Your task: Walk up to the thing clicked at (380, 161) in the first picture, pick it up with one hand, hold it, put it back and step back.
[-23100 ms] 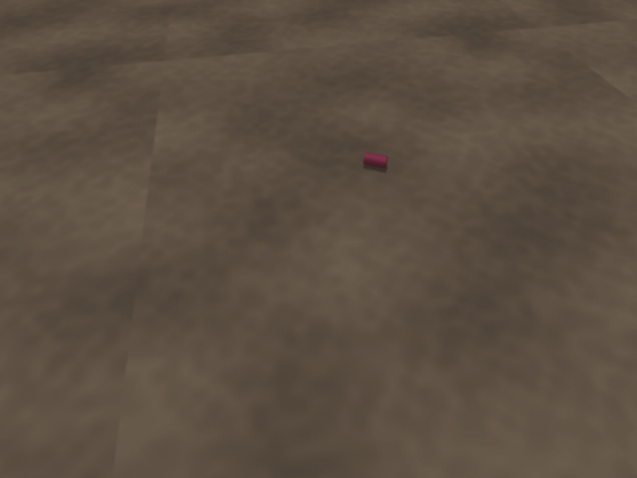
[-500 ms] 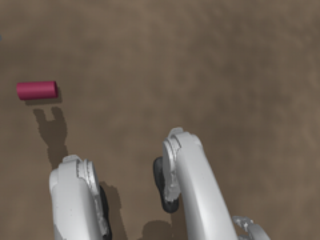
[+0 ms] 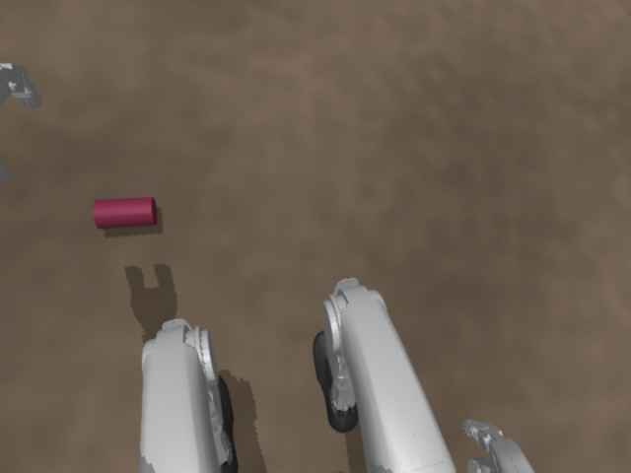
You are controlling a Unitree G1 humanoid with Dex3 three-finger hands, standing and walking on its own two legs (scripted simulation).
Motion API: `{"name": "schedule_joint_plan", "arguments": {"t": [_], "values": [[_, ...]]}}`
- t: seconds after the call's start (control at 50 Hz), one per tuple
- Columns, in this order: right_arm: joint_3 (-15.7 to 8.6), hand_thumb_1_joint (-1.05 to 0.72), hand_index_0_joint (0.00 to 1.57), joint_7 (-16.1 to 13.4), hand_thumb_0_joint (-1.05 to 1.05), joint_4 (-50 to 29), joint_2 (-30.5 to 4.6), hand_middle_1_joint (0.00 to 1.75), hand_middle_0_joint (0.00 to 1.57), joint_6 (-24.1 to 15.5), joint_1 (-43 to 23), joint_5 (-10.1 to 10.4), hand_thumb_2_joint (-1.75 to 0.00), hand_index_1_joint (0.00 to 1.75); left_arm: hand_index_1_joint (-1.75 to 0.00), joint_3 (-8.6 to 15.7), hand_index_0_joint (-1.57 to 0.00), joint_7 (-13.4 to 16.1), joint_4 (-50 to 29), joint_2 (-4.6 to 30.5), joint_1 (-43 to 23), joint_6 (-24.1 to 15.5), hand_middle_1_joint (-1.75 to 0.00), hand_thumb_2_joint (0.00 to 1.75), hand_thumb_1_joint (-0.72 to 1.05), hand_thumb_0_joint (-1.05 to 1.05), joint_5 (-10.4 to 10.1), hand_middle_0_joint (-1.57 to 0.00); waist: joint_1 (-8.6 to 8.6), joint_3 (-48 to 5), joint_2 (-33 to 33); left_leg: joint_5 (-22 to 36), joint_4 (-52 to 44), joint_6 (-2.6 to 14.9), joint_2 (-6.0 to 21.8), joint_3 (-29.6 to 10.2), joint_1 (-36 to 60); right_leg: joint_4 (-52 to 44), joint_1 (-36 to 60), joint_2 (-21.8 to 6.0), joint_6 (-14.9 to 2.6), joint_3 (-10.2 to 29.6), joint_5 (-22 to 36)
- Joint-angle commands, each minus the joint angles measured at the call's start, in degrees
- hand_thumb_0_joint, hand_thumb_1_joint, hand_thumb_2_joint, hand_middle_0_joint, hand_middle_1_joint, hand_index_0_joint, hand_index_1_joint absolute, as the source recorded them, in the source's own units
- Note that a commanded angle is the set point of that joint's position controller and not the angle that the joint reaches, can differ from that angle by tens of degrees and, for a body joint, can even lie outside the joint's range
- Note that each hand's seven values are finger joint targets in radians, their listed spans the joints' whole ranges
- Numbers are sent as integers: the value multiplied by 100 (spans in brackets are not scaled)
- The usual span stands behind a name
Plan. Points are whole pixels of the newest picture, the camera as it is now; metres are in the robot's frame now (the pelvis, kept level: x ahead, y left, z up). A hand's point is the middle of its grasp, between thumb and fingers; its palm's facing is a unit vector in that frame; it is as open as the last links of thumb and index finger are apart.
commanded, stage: go down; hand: left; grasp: from above
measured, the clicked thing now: (126, 212) +0.57 +0.23 -0.44
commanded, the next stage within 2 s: withdraw in 1.84 s
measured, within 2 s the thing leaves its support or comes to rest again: neither
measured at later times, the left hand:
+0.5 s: hand out of the picture +0.53 +0.28 -0.01, palm faces -0.46 +0.01 -0.89, open 10.8 cm
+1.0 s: hand out of the picture +0.53 +0.29 +0.01, palm faces -0.45 +0.02 -0.89, open 11.5 cm
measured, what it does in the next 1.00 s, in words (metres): rises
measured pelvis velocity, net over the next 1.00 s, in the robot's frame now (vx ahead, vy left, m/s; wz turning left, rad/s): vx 0.01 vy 0.00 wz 0.00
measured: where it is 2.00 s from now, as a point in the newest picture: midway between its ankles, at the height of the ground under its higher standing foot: (280, 422)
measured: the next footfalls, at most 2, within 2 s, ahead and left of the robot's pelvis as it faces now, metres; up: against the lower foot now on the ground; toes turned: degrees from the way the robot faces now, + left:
none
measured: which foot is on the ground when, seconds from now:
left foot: down 0.00-1.00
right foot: down 0.00-1.00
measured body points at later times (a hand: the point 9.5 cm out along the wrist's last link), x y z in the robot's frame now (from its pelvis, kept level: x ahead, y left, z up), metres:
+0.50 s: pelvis +0.01 +0.00 +0.04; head +0.22 +0.03 +0.43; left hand +0.55 +0.28 +0.04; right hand +0.04 -0.28 -0.08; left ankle +0.08 +0.10 -0.44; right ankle +0.12 -0.15 -0.44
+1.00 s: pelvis +0.01 +0.00 +0.06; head +0.22 +0.03 +0.46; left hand +0.55 +0.29 +0.06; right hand +0.05 -0.27 -0.06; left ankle +0.08 +0.10 -0.44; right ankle +0.12 -0.15 -0.44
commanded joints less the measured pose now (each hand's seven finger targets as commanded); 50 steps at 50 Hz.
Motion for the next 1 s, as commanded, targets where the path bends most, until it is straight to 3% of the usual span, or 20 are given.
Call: {"name": "schedule_joint_plan", "arguments": {"t": [0.0, 0.16, 0.36, 0.48, 0.58, 0.7, 0.78, 0.82, 0.88, 0.94, 0.98], "values": [[-441, -90, 20, -101, 0, -31, -1218, 30, 20, -69, 1133, -19, -90, 30, -63, 444, -51, 248, -780, 1569, -2097, -31, -70, 50, 5, 0, -123, -44, -131, -3628, 1104, 838, -1759, -32, -65, -137, 2720, -1139, 2222, 231, -476, -276, 615], [-431, -91, 20, -97, 0, -53, -1191, 30, 20, -102, 1101, -4, -90, 30, -65, 542, -51, 260, -812, 1748, -2142, -158, -74, 49, 5, 0, -65, -43, -46, -3781, 1429, 749, -2075, -85, -26, -196, 3079, -1264, 2305, 254, -494, -272, 560], [-456, -91, 20, -111, 0, 27, -1118, 30, 20, -136, 1099, 22, -90, 30, -71, 620, -46, 357, -761, 1881, -2089, -246, -80, 53, -2, 0, -46, -38, -38, -3785, 1212, 705, -2198, -43, -57, -54, 3124, -1636, 2733, 264, -482, -204, 508], [-489, -91, 20, -97, 0, 135, -1144, 30, 20, -140, 1118, 18, -90, 30, -74, 560, -46, 410, -726, 1753, -2022, -232, -84, 52, -2, 0, -50, -37, -48, -3754, 1346, 1287, -2237, -93, -21, -93, 3541, -1712, 2652, 277, -508, -224, 839], [-508, -91, 20, -87, 0, 167, -1122, 30, 20, -149, 1098, 26, -90, 30, -78, 556, -43, 431, -670, 1736, -1911, -237, -89, 53, -5, 0, -88, -32, -10, -3599, 1260, 1055, -2408, -95, -10, -118, 3576, -1847, 2778, 272, -507, -229, 687], [-520, -92, 20, -73, 0, 190, -1105, 30, 20, -144, 1143, 20, -90, 30, -79, 602, -42, 528, -742, 1814, -1895, -264, -90, 54, -7, 0, -21, -31, 45, -4063, 1173, 1574, -2313, -64, -27, -37, 3798, -1911, 3076, 305, -514, -202, 1031], [-536, -92, 20, -55, 0, 187, -1107, 30, 20, -129, 1125, 18, -90, 30, -82, 625, -39, 594, -729, 1824, -1927, -241, -93, 56, -10, 0, -9, -28, 71, -3915, 1349, 1754, -2426, -116, 13, -121, 4073, -1926, 2879, 310, -533, -218, 1058], [-506, -92, 20, -43, 0, 181, -1072, 30, 20, -125, 1121, 32, -90, 30, -82, 524, -40, 610, -670, 1657, -1953, -217, -93, 57, -10, 0, -13, -29, -24, -3642, 1360, 1508, -2531, -115, 15, -123, 3887, -2011, 2895, 316, -526, -228, 926], [-515, -92, 20, -44, 0, 202, -1093, 30, 20, -121, 1102, 45, -90, 30, -81, 589, -39, 666, -657, 1810, -1996, -188, -91, 58, -11, 0, 61, -29, 33, -3765, 1320, 1358, -2598, -111, 9, -121, 3879, -2040, 3017, 323, -528, -212, 860], [-514, -92, 20, -41, 0, 172, -1085, 30, 20, -128, 1090, 55, -90, 30, -82, 489, -39, 635, -548, 1630, -1904, -166, -93, 58, -11, 0, 15, -28, -7, -3576, 1314, 1144, -2730, -121, 42, -204, 3978, -2098, 2933, 335, -520, -244, 691], [-504, -92, 20, -57, 0, 182, -1072, 30, 20, -136, 1075, 65, -90, 30, -83, 505, -38, 668, -524, 1701, -1943, -146, -94, 58, -12, 0, 49, -28, 13, -3526, 1263, 915, -2785, -109, 31, -182, 3870, -2159, 3007, 339, -514, -233, 572]]}}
